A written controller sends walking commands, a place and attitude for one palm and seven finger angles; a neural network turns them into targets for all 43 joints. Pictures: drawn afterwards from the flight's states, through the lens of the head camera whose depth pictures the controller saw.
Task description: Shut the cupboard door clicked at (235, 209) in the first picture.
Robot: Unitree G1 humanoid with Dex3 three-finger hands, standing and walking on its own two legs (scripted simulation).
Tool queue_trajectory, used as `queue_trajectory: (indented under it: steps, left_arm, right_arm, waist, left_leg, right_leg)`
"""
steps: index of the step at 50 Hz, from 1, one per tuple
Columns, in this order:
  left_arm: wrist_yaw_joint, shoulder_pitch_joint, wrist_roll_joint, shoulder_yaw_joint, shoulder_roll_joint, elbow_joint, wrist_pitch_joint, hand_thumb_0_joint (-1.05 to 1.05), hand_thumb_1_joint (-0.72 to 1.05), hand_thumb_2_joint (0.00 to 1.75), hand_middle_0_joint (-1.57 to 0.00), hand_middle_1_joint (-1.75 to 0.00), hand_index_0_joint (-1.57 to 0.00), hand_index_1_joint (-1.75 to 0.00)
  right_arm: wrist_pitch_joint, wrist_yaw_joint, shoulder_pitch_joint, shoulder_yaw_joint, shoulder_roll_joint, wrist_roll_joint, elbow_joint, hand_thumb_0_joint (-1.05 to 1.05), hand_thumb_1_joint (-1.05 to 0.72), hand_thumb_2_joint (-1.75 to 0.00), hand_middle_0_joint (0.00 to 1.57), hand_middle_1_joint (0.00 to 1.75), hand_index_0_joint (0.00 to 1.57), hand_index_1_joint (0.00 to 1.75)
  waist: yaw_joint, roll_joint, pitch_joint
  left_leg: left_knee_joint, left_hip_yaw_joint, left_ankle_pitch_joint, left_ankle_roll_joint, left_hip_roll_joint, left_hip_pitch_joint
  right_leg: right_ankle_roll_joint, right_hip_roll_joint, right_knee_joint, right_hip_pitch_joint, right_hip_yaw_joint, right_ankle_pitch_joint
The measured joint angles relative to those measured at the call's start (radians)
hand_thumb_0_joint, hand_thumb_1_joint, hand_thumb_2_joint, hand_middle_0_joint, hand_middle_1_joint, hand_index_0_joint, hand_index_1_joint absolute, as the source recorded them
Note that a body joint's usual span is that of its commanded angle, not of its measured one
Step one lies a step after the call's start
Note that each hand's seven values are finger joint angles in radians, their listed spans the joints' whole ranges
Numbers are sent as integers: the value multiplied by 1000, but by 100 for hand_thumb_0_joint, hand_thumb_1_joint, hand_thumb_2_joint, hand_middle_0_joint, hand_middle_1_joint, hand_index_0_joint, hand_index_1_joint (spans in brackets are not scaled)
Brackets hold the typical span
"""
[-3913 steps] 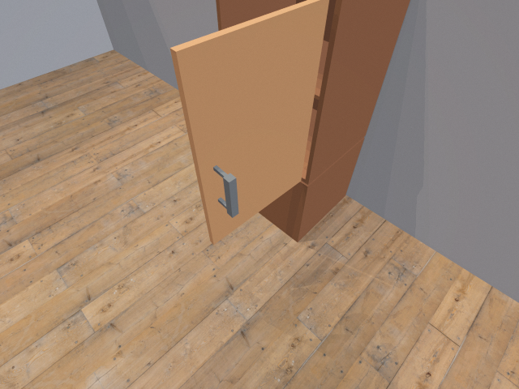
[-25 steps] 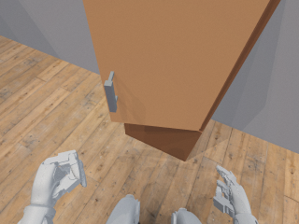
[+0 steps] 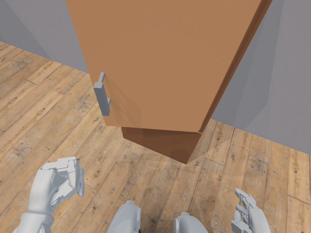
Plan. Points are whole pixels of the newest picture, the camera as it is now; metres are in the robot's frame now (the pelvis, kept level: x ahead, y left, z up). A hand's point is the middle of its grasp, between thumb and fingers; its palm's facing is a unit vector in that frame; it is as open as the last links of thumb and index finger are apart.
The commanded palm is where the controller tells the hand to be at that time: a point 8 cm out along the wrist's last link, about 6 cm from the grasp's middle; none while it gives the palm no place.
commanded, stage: raise the hand and make a fist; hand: left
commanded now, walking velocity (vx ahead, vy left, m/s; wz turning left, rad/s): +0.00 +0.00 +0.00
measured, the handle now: (104, 95) +0.50 +0.20 +0.01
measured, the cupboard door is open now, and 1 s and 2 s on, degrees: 20 20 20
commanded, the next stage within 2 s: bring the fist close to the handle in 0.10 s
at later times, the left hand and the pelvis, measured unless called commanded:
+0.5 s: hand (90, 167) +0.26 +0.18 +0.03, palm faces -0.03 -1.00 -0.04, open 3.1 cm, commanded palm +0.25 +0.23 +0.03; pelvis +0.00 -0.02 -0.01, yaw +0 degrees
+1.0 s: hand (99, 139) +0.34 +0.18 +0.02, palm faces -0.01 -1.00 -0.02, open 3.1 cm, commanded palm +0.33 +0.22 +0.02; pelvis +0.00 +0.00 -0.01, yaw -1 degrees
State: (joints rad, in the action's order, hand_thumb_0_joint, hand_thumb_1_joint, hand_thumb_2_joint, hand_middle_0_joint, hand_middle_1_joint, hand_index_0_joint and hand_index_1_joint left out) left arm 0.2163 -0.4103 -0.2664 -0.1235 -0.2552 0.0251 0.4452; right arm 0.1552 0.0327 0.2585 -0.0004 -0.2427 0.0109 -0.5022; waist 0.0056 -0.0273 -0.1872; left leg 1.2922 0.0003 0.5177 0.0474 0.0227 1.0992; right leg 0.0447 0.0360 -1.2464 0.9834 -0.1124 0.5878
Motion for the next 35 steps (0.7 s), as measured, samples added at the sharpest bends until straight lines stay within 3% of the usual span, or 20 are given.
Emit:
queue_trajectory:
  steps: [4,12,19,26,29,35]
  left_arm:
    - [-15,13,-3,-16,5,2,42,2,90,90,-130,-150,-130,-150]
    - [30,11,-3,18,15,-54,-25,2,90,90,-129,-150,-130,-150]
    - [17,122,-7,-36,-6,-108,58,2,90,90,-130,-150,-130,-150]
    - [72,245,-20,-33,-16,-194,-31,2,90,90,-130,-150,-130,-150]
    - [64,261,-14,-27,-11,-194,-46,2,90,90,-130,-150,-130,-150]
    - [9,318,-6,-60,-1,-254,-5,2,90,90,-130,-150,-130,-150]
  right_arm:
    - [-7,-8,-14,2,-1,-1,-7,1,-91,-90,20,30,20,30]
    - [-18,2,-26,-11,6,11,11,1,-91,-90,20,30,20,30]
    - [-3,6,-40,-14,-3,2,-12,1,-91,-90,20,30,20,30]
    - [-15,5,-44,-14,-13,15,-30,1,-91,-90,20,30,20,30]
    - [-19,5,-31,-12,-11,12,-33,1,-91,-90,20,30,20,30]
    - [-37,-10,-12,-7,-11,4,-47,1,-91,-90,20,30,20,30]
  waist:
    - [-4,-9,-7]
    - [-13,-9,-9]
    - [-21,-2,-11]
    - [-6,-9,-4]
    - [1,-7,-7]
    - [9,-1,-16]
  left_leg:
    - [9,-4,3,-6,0,6]
    - [2,-2,0,-17,3,0]
    - [44,-19,14,-28,7,41]
    - [55,-15,18,-25,10,65]
    - [40,-3,16,-21,12,56]
    - [27,12,14,-13,10,52]
  right_leg:
    - [7,0,-13,7,-5,7]
    - [16,3,-19,8,-2,11]
    - [29,7,-57,43,-19,28]
    - [26,9,-67,69,-15,29]
    - [21,11,-55,66,-2,24]
    - [13,8,-48,68,13,20]
